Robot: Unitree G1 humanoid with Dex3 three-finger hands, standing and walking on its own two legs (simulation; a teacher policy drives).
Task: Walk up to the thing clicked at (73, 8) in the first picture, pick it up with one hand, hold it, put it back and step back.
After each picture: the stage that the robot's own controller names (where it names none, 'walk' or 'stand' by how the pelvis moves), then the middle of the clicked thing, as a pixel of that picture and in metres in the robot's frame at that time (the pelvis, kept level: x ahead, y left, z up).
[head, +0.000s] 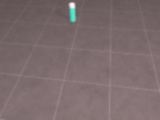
stand; (72, 12) +1.94 +0.15 -0.65
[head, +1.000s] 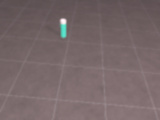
walk; (63, 28) +1.84 +0.17 -0.65
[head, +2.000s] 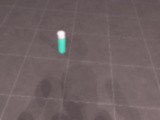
walk; (61, 42) +1.24 +0.17 -0.65
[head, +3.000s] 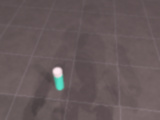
walk; (58, 79) +0.76 +0.20 -0.65
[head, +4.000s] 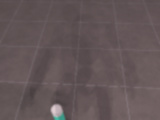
stand; (58, 115) +0.44 +0.20 -0.64
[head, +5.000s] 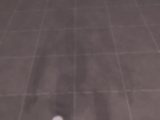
stand; out of the picture +0.38 +0.22 -0.65
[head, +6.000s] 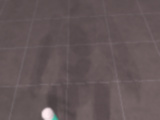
stand; (51, 118) +0.37 +0.29 -0.64
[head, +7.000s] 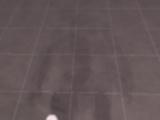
stand; out of the picture +0.39 +0.24 -0.65
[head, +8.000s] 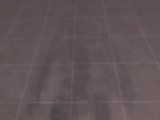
stand; out of the picture +0.36 +0.24 -0.66
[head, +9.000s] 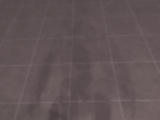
stand; out of the picture +0.36 +0.27 -0.66
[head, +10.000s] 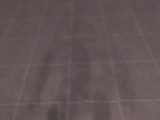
stand; out of the picture +0.34 +0.27 -0.66
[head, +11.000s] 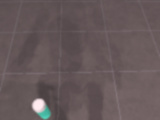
go down; (42, 109) +0.38 +0.26 -0.57
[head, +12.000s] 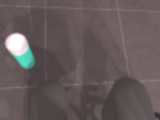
go down; (22, 53) +0.45 +0.27 -0.26
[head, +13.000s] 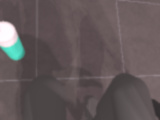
close in; (11, 44) +0.45 +0.28 -0.24
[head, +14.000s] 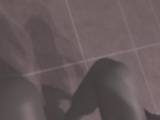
close in; out of the picture +0.44 +0.32 -0.17
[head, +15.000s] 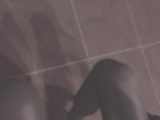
close; out of the picture +0.42 +0.32 -0.17
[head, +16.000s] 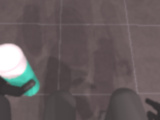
lift; (21, 75) +0.34 +0.23 -0.03
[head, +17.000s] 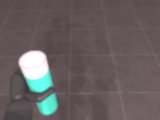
hold; (41, 86) +0.32 +0.16 +0.05
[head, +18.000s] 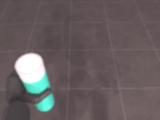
hold; (38, 86) +0.33 +0.17 +0.03
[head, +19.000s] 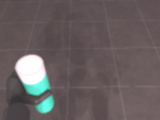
hold; (38, 88) +0.32 +0.17 +0.02
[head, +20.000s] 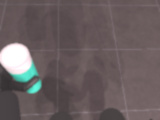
crouch; (25, 73) +0.37 +0.21 -0.04
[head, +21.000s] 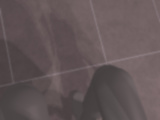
lower; out of the picture +0.49 +0.28 -0.11
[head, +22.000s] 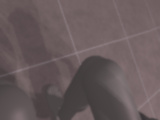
lower; out of the picture +0.45 +0.33 -0.18
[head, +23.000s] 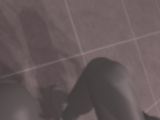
lower; out of the picture +0.44 +0.34 -0.17
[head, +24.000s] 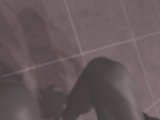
lower; out of the picture +0.44 +0.34 -0.17
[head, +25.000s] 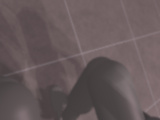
lower; out of the picture +0.43 +0.34 -0.17
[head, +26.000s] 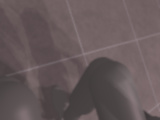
open; out of the picture +0.43 +0.34 -0.17
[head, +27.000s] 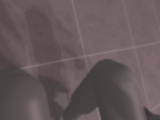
stand; out of the picture +0.43 +0.33 -0.18
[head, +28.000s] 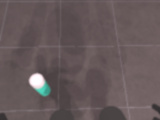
walk; (41, 86) +0.43 +0.25 -0.46
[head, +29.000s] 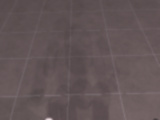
stand; out of the picture +0.39 +0.24 -0.60
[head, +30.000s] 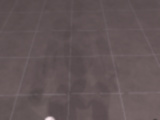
stand; out of the picture +0.40 +0.23 -0.60
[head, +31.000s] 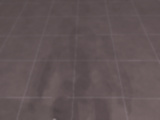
stand; out of the picture +0.39 +0.23 -0.64
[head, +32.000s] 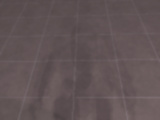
stand; out of the picture +0.39 +0.23 -0.66
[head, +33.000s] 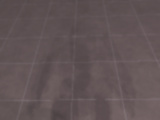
stand; out of the picture +0.38 +0.24 -0.66
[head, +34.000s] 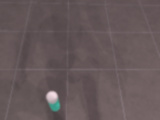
walk; (53, 101) +0.45 +0.19 -0.64
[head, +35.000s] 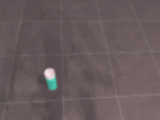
walk; (51, 80) +0.63 +0.24 -0.64
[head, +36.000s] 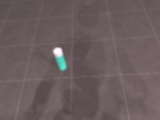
walk; (60, 59) +0.91 +0.32 -0.64
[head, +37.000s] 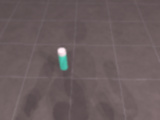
stand; (62, 59) +0.99 +0.22 -0.64
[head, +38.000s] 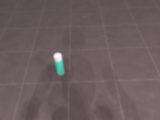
stand; (59, 64) +1.01 +0.25 -0.66
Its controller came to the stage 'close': yes
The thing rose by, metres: 0.68
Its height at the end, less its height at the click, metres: +0.00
